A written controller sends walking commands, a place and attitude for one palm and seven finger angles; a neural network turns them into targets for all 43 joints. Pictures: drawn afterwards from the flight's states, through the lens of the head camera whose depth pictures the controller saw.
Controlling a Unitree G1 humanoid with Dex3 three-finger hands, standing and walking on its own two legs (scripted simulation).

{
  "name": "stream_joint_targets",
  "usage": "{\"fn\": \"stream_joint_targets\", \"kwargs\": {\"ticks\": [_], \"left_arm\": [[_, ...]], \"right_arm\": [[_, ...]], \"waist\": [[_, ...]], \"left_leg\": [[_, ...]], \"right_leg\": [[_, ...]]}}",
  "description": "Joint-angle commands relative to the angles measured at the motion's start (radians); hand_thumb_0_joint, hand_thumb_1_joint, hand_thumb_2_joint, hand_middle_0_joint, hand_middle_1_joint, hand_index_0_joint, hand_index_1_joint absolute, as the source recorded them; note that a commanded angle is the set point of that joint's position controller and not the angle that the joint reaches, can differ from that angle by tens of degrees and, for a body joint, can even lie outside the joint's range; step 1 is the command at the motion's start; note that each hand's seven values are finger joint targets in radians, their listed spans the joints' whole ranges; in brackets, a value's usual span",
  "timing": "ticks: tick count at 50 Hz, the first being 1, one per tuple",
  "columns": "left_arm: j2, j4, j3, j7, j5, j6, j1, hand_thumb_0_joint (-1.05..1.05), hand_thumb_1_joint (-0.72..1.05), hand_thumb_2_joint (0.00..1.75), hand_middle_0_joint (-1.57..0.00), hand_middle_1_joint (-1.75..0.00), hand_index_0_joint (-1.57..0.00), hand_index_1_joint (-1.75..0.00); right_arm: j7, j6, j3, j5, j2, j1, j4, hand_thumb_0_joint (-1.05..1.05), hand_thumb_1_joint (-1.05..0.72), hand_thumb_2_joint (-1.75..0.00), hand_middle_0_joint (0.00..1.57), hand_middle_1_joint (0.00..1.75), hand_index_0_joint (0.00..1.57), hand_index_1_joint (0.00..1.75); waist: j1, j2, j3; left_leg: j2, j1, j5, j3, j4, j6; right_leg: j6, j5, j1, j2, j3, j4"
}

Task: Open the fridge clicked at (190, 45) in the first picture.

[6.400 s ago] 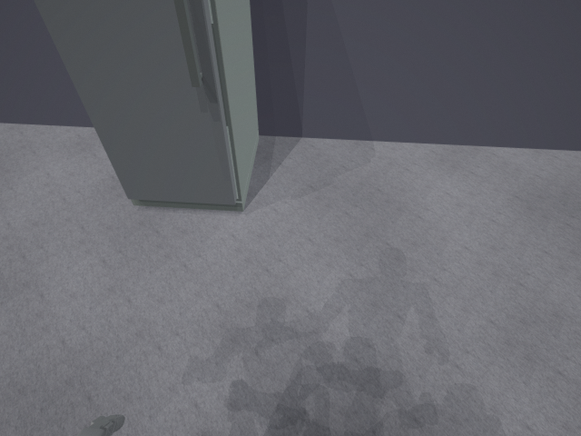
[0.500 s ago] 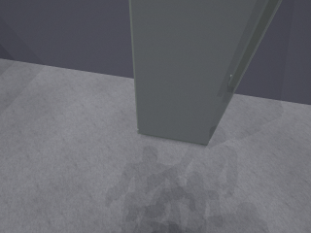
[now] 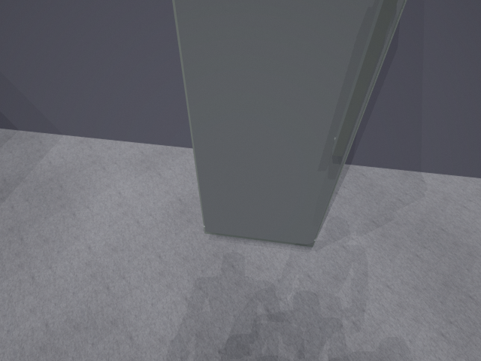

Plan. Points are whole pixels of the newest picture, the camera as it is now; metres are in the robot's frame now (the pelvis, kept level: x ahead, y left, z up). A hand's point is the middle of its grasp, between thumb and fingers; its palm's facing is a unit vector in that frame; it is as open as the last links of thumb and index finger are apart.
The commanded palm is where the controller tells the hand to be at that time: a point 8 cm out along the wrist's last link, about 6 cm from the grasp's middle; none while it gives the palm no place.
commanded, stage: take the last steps up to it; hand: right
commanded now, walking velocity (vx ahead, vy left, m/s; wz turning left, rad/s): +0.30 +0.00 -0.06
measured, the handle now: (359, 77) +0.72 -0.22 +0.14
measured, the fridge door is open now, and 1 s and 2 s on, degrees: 0 0 0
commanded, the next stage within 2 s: come to a stop and stand still in 0.64 s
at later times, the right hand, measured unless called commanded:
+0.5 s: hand out of the picture +0.04 -0.13 -0.18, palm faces +0.18 +0.98 -0.13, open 7.3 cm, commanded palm none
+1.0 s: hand (349, 298) +0.31 -0.22 -0.18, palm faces +0.04 +0.97 -0.22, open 7.4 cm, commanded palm none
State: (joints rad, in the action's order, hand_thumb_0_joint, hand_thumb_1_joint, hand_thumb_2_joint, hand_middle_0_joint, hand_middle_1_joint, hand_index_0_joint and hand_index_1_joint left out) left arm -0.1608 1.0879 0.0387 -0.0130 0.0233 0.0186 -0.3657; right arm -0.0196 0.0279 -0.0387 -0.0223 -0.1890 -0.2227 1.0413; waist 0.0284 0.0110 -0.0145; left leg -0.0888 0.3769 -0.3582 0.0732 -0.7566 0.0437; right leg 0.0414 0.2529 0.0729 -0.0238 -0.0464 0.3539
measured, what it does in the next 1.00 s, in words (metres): walks ahead: left foot, then right foot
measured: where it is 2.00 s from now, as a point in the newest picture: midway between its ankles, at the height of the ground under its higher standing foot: outside the picture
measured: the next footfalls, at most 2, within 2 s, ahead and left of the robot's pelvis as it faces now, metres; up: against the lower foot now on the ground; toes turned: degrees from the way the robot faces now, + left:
left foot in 0.08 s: +0.11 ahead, +0.13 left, +0.00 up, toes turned +6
right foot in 0.56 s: +0.26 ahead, -0.13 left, +0.00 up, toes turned -12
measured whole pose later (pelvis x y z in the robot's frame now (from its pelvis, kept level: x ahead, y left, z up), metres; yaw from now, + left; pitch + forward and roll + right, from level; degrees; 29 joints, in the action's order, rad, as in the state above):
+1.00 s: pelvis +0.24 -0.03 -0.01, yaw -1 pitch -2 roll -1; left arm -0.12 1.10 0.04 -0.03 0.02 -0.01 -0.26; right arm 0.03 0.02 -0.04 -0.02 -0.19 -0.16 1.02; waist 0.01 0.03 -0.06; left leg -0.08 0.30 -0.18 0.08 -0.57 0.02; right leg 0.03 0.30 0.16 0.02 -0.19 0.50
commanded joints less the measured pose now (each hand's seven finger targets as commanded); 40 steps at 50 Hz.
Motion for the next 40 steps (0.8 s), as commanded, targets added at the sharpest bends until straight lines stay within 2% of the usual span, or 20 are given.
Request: {"fn": "stream_joint_targets", "kwargs": {"ticks": [1, 2, 3, 4, 5, 6, 7, 9, 12, 22, 24, 26, 27, 28, 29, 30, 32, 35, 37, 40], "left_arm": [[-0.156, -0.027, 0.029, -0.012, 0.003, 0.021, -0.013, 0.0, 0.9, 0.9, -0.2, -0.3, -0.2, -0.3], [-0.142, -0.02, 0.025, -0.011, 0.001, 0.019, -0.01, 0.0, 0.9, 0.9, -0.2, -0.3, -0.2, -0.3], [-0.117, -0.018, 0.022, -0.009, -0.004, 0.023, -0.011, 0.0, 0.9, 0.9, -0.2, -0.3, -0.2, -0.3], [-0.058, -0.033, 0.01, -0.003, -0.014, 0.03, -0.026, 0.0, 0.9, 0.9, -0.2, -0.3, -0.2, -0.3], [-0.066, -0.08, 0.01, 0.006, -0.009, 0.025, 0.026, 0.0, 0.9, 0.9, -0.2, -0.3, -0.2, -0.3], [-0.107, -0.081, 0.025, 0.012, -0.001, 0.016, 0.06, 0.0, 0.9, 0.9, -0.2, -0.3, -0.2, -0.3], [-0.095, -0.081, 0.034, 0.017, 0.0, 0.011, 0.082, 0.0, 0.9, 0.9, -0.2, -0.3, -0.2, -0.3], [-0.056, -0.049, 0.037, 0.025, 0.008, -0.002, 0.034, 0.0, 0.9, 0.9, -0.2, -0.3, -0.2, -0.3], [-0.023, -0.027, 0.033, 0.03, 0.01, -0.015, -0.021, 0.0, 0.9, 0.9, -0.2, -0.3, -0.2, -0.3], [-0.018, -0.12, 0.019, 0.049, -0.001, 0.008, 0.221, 0.0, 0.9, 0.9, -0.2, -0.3, -0.2, -0.3], [-0.025, -0.122, 0.017, 0.046, -0.004, 0.015, 0.221, 0.0, 0.9, 0.9, -0.2, -0.3, -0.2, -0.3], [-0.047, -0.094, 0.019, 0.036, -0.001, 0.024, 0.132, 0.0, 0.9, 0.9, -0.2, -0.3, -0.2, -0.3], [-0.091, -0.057, 0.027, 0.025, 0.003, 0.034, 0.019, 0.0, 0.9, 0.9, -0.2, -0.3, -0.2, -0.3], [-0.194, -0.033, 0.049, 0.011, 0.014, 0.042, -0.095, 0.0, 0.9, 0.9, -0.2, -0.3, -0.2, -0.3], [-0.248, -0.018, 0.055, 0.002, 0.003, 0.032, -0.171, 0.0, 0.9, 0.9, -0.2, -0.3, -0.2, -0.3], [-0.235, -0.027, 0.053, -0.01, -0.001, 0.027, -0.113, 0.0, 0.9, 0.9, -0.2, -0.3, -0.2, -0.3], [-0.143, -0.062, 0.029, -0.011, -0.003, 0.032, 0.021, 0.0, 0.9, 0.9, -0.2, -0.3, -0.2, -0.3], [-0.081, -0.059, 0.011, -0.015, -0.007, 0.051, 0.076, 0.0, 0.9, 0.9, -0.2, -0.3, -0.2, -0.3], [-0.073, -0.067, 0.013, -0.017, -0.005, 0.052, 0.07, 0.0, 0.9, 0.9, -0.2, -0.3, -0.2, -0.3], [-0.066, -0.065, 0.002, -0.024, -0.004, 0.046, 0.089, 0.0, 0.9, 0.9, -0.2, -0.3, -0.2, -0.3]], "right_arm": [[0.004, -0.05, -0.018, -0.002, -0.041, 0.013, -0.07, 0.0, -0.9, -0.9, 0.2, 0.3, 0.2, 0.3], [0.006, -0.056, -0.022, -0.003, -0.047, -0.048, -0.041, 0.0, -0.9, -0.9, 0.2, 0.3, 0.2, 0.3], [0.012, -0.066, -0.03, -0.006, -0.073, -0.137, -0.011, 0.0, -0.9, -0.9, 0.2, 0.3, 0.2, 0.3], [0.021, -0.08, -0.045, -0.013, -0.154, -0.232, 0.018, 0.0, -0.9, -0.9, 0.2, 0.3, 0.2, 0.3], [0.03, -0.074, -0.057, -0.002, -0.218, -0.315, 0.025, 0.0, -0.9, -0.9, 0.2, 0.3, 0.2, 0.3], [0.035, -0.079, -0.056, 0.008, -0.206, -0.293, 0.024, 0.0, -0.9, -0.9, 0.2, 0.3, 0.2, 0.3], [0.038, -0.078, -0.049, 0.006, -0.168, -0.219, 0.01, 0.0, -0.9, -0.9, 0.2, 0.3, 0.2, 0.3], [0.043, -0.087, -0.031, 0.002, -0.076, -0.131, -0.015, 0.0, -0.9, -0.9, 0.2, 0.3, 0.2, 0.3], [0.044, -0.102, -0.016, 0.002, -0.042, -0.132, -0.007, 0.0, -0.9, -0.9, 0.2, 0.3, 0.2, 0.3], [0.043, -0.111, -0.018, -0.006, -0.082, -0.247, 0.067, 0.0, -0.9, -0.9, 0.2, 0.3, 0.2, 0.3], [0.044, -0.102, -0.022, -0.007, -0.088, -0.244, 0.074, 0.0, -0.9, -0.9, 0.2, 0.3, 0.2, 0.3], [0.046, -0.091, -0.026, -0.004, -0.08, -0.222, 0.075, 0.0, -0.9, -0.9, 0.2, 0.3, 0.2, 0.3], [0.045, -0.086, -0.019, -0.001, -0.056, -0.229, 0.074, 0.0, -0.9, -0.9, 0.2, 0.3, 0.2, 0.3], [0.039, -0.082, -0.012, 0.007, -0.007, -0.269, 0.058, 0.0, -0.9, -0.9, 0.2, 0.3, 0.2, 0.3], [0.036, -0.085, -0.006, 0.007, 0.004, -0.241, 0.029, 0.0, -0.9, -0.9, 0.2, 0.3, 0.2, 0.3], [0.043, -0.073, -0.004, 0.003, -0.007, -0.207, 0.025, 0.0, -0.9, -0.9, 0.2, 0.3, 0.2, 0.3], [0.03, -0.07, -0.014, -0.002, -0.007, -0.137, 0.031, 0.0, -0.9, -0.9, 0.2, 0.3, 0.2, 0.3], [0.023, -0.053, -0.011, -0.005, 0.024, -0.18, 0.052, 0.0, -0.9, -0.9, 0.2, 0.3, 0.2, 0.3], [0.027, -0.038, -0.012, -0.008, 0.035, -0.19, 0.051, 0.0, -0.9, -0.9, 0.2, 0.3, 0.2, 0.3], [0.04, -0.026, -0.003, 0.0, 0.036, -0.158, 0.039, 0.0, -0.9, -0.9, 0.2, 0.3, 0.2, 0.3]], "waist": [[-0.031, -0.114, -0.08], [-0.058, -0.072, -0.071], [-0.094, -0.001, -0.043], [-0.125, 0.197, -0.007], [-0.157, 0.275, -0.016], [-0.146, 0.255, -0.046], [-0.115, 0.194, -0.123], [-0.047, 0.072, -0.132], [-0.015, 0.101, -0.107], [-0.068, 0.119, -0.118], [-0.063, 0.134, -0.111], [-0.013, 0.081, -0.088], [0.031, -0.019, -0.02], [0.056, -0.253, 0.092], [0.071, -0.313, 0.127], [0.057, -0.264, 0.121], [0.02, -0.144, -0.024], [-0.038, -0.114, -0.028], [-0.047, -0.115, -0.019], [-0.056, -0.073, -0.012]], "left_leg": [[0.028, -0.088, 0.045, 0.025, 0.184, -0.012], [0.042, -0.218, 0.109, 0.041, 0.262, -0.014], [0.002, -0.365, 0.094, -0.017, 0.342, -0.031], [-0.202, -0.526, -0.083, -0.275, 0.45, -0.102], [-0.371, -0.508, -0.193, -0.525, 0.593, -0.188], [-0.365, -0.375, -0.374, -0.571, 0.656, -0.211], [-0.356, -0.269, -0.439, -0.541, 0.682, -0.212], [-0.269, -0.169, -0.229, -0.327, 0.656, -0.166], [-0.193, -0.146, 0.003, -0.138, 0.647, -0.144], [-0.203, -0.239, 0.273, -0.073, 0.571, -0.174], [-0.207, -0.231, 0.283, -0.07, 0.529, -0.168], [-0.171, -0.148, 0.269, -0.033, 0.414, -0.135], [-0.116, -0.107, 0.301, 0.005, 0.222, -0.111], [-0.003, 0.06, 0.05, 0.088, -0.046, -0.06], [0.065, 0.167, -0.26, 0.068, -0.272, -0.046], [0.021, 0.192, -0.256, -0.009, -0.399, -0.055], [-0.036, 0.21, -0.097, -0.039, -0.446, -0.048], [-0.046, 0.107, 0.004, -0.032, -0.341, -0.03], [-0.038, 0.093, 0.042, -0.025, -0.289, -0.017], [-0.03, 0.025, 0.086, -0.038, -0.127, -0.003]], "right_leg": [[0.124, 0.078, 0.127, 0.26, 0.233, -0.109], [0.095, 0.103, 0.194, 0.224, 0.198, -0.037], [0.057, 0.139, 0.284, 0.161, 0.146, 0.095], [0.007, 0.213, 0.469, 0.053, 0.015, 0.359], [-0.006, 0.344, 0.582, 0.017, -0.005, 0.587], [0.002, 0.283, 0.586, 0.065, 0.061, 0.706], [0.0, 0.206, 0.611, 0.091, 0.061, 0.78], [-0.022, 0.057, 0.549, 0.13, 0.059, 0.781], [-0.049, -0.034, 0.494, 0.138, 0.022, 0.725], [-0.054, -0.046, 0.436, 0.124, -0.053, 0.356], [-0.041, -0.02, 0.354, 0.108, -0.063, 0.298], [-0.036, -0.065, 0.146, 0.081, -0.087, 0.176], [-0.027, -0.078, -0.027, 0.098, -0.056, 0.098], [0.047, -0.166, -0.221, 0.319, 0.207, 0.053], [0.133, -0.25, -0.248, 0.461, 0.388, -0.045], [0.144, -0.122, -0.167, 0.478, 0.38, -0.08], [0.131, -0.066, 0.033, 0.409, 0.267, -0.131], [0.101, -0.215, 0.128, 0.328, 0.104, -0.152], [0.106, -0.277, 0.128, 0.31, 0.06, -0.154], [0.105, -0.578, 0.123, 0.313, 0.019, -0.096]]}}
